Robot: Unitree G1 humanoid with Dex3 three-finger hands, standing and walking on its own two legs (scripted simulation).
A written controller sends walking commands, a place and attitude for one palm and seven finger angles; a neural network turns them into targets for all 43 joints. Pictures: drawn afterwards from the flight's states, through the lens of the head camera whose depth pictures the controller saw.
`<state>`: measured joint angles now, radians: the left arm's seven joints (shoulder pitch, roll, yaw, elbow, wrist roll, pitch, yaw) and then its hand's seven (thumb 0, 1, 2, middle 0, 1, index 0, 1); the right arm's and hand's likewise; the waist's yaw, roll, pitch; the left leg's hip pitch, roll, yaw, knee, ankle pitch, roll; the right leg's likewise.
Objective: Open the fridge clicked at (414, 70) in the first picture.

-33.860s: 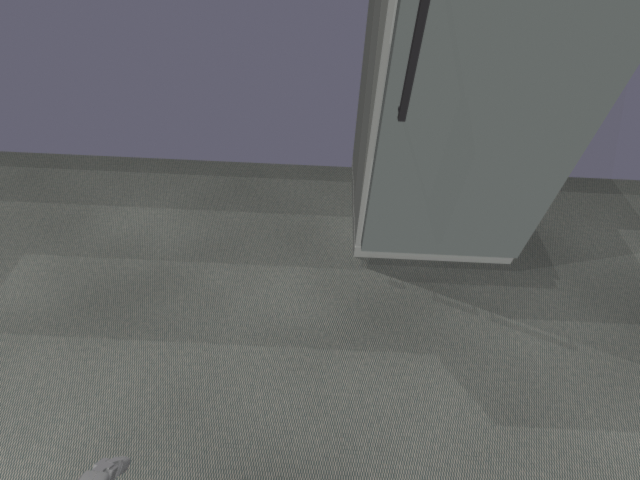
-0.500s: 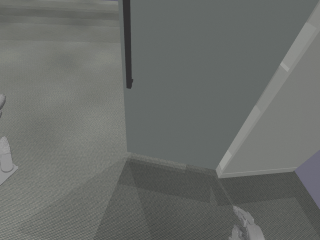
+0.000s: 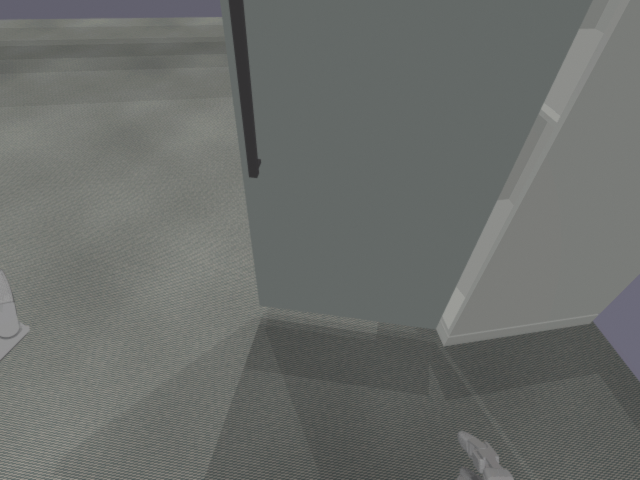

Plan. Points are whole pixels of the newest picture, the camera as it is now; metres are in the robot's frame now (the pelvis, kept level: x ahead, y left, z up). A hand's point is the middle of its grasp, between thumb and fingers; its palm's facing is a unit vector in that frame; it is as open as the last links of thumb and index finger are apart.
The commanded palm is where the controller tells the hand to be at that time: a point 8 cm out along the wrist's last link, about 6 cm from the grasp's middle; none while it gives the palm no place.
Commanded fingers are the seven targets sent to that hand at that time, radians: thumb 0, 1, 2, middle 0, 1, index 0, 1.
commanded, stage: stop stepping back and stand still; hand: left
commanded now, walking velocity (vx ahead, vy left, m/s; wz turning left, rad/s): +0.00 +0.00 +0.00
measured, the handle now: (247, 82) +0.78 +0.17 +0.14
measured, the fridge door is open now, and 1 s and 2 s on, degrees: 72 72 72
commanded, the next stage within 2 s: let the arm hang, fingers relaxed in 0.58 s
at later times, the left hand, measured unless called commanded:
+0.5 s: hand (36, 282) +0.25 +0.28 +0.18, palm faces +0.38 -0.78 -0.50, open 7.4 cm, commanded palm +0.19 +0.32 +0.19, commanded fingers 0.00 0.90 0.90 -0.20 -0.30 -0.20 -0.30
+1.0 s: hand out of the picture +0.07 +0.20 -0.17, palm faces -0.03 -0.99 -0.17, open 7.2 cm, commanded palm none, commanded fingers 0.00 0.90 0.90 -0.20 -0.30 -0.20 -0.30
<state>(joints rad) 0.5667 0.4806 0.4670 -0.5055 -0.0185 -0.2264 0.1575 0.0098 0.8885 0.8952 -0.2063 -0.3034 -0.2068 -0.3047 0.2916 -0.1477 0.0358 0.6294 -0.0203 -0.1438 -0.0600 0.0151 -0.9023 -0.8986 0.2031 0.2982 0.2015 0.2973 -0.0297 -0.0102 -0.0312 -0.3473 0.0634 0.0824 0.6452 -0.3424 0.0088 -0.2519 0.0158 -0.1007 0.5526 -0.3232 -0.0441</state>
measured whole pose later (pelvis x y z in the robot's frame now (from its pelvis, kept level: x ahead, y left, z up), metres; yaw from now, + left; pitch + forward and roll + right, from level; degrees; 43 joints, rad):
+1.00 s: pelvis +0.01 +0.03 +0.00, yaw +2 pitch +0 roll -1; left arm 0.30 0.20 -0.02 0.81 0.02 0.06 0.02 0.00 0.94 0.89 -0.20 -0.30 -0.20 -0.30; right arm 0.24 -0.25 0.01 0.89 -0.03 0.04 0.01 0.01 -0.91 -0.90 0.20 0.30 0.20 0.30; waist -0.04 -0.04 0.04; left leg -0.38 0.01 0.05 0.59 -0.21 0.03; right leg -0.25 -0.03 -0.10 0.59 -0.34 0.00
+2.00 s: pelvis +0.03 +0.03 +0.02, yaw +0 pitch -1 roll +0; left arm 0.14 0.31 0.01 1.14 0.02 -0.01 0.00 0.00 0.91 0.89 -0.20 -0.30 -0.20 -0.30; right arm 0.13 -0.30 -0.01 1.13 -0.01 0.00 -0.01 0.01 -0.91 -0.90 0.20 0.30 0.20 0.30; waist -0.02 0.00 0.05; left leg -0.20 0.00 0.08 0.34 -0.13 0.03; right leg -0.07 -0.02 -0.08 0.32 -0.23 0.00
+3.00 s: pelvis +0.06 +0.01 +0.02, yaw +0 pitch -1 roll +0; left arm 0.15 0.30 0.00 1.15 0.01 -0.02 0.01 0.00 0.91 0.89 -0.20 -0.30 -0.20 -0.30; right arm 0.13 -0.28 0.00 1.15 -0.01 0.00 -0.02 0.01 -0.91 -0.90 0.20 0.30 0.20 0.30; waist -0.01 0.00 0.05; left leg -0.15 0.02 0.08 0.32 -0.15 0.00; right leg -0.02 0.00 -0.07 0.28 -0.24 -0.01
